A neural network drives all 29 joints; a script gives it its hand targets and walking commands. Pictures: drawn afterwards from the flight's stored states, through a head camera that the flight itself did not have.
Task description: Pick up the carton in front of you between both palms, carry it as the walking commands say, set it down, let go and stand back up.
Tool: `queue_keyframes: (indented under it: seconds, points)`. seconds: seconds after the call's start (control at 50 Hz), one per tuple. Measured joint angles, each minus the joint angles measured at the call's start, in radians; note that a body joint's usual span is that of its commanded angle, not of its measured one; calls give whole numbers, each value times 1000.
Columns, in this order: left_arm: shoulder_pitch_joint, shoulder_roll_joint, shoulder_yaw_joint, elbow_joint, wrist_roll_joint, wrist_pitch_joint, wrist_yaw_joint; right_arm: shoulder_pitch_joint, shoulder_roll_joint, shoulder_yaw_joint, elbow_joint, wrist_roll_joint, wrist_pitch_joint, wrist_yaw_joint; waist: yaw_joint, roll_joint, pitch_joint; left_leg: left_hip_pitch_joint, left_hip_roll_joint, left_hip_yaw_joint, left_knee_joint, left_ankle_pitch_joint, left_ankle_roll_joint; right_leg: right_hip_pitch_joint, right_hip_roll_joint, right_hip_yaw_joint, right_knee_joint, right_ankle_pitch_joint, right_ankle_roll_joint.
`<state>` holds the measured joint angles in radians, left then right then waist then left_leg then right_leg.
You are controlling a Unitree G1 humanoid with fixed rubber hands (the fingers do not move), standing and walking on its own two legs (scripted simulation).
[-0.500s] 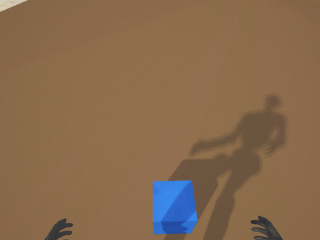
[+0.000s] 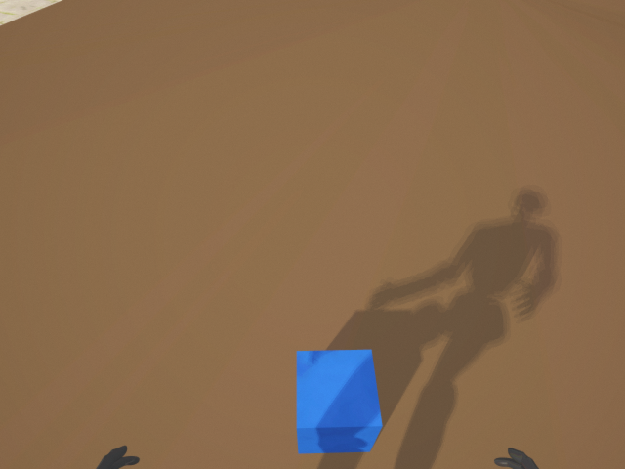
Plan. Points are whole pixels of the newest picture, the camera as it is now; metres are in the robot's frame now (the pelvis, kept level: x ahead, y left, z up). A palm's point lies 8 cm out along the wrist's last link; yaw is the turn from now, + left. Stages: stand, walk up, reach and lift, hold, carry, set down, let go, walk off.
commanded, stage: stand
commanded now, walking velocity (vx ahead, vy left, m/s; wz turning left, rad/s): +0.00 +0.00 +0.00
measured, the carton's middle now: (334, 402) +0.42 -0.06 -0.65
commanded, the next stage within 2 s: none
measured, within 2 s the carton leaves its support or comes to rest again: neither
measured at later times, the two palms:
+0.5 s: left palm out of the picture +0.08 +0.29 -0.10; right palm out of the picture +0.07 -0.29 -0.10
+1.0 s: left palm out of the picture +0.07 +0.29 -0.10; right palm out of the picture +0.06 -0.30 -0.10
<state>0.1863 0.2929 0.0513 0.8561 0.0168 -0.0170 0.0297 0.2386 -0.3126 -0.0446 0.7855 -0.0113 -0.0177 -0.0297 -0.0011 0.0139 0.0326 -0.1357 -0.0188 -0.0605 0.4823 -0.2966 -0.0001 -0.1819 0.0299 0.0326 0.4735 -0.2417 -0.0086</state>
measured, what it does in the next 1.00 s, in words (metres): stands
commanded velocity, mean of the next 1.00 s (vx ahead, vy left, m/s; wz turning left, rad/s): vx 0.00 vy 0.00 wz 0.00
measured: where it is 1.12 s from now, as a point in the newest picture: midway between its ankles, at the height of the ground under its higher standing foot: outside the picture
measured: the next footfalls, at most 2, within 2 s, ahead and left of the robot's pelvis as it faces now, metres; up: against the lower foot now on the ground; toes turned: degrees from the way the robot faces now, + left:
none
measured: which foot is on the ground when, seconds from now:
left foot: down 0.00-1.00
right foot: down 0.00-1.00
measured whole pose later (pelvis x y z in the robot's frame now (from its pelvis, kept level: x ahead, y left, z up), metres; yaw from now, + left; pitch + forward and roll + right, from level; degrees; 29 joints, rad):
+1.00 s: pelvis -0.02 +0.00 +0.01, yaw -2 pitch -3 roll +0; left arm 0.16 0.34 0.03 1.00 0.00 -0.02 0.03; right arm 0.19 -0.35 -0.03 0.95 0.00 -0.02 -0.03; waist 0.00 0.01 0.04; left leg -0.11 -0.01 -0.03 0.39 -0.23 0.00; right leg -0.17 0.03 0.06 0.39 -0.17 0.00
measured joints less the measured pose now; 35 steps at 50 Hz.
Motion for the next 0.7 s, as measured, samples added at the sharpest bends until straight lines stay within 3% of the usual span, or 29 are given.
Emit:
queue_keyframes:
  seconds: [0.7]
  points:
    - [-15,35,-20,120,-14,-3,-1,-35,-29,14,135,10,-4,3,1,-7,8,21,1,22,-74,61,0,9,-4,24,-62,61,6]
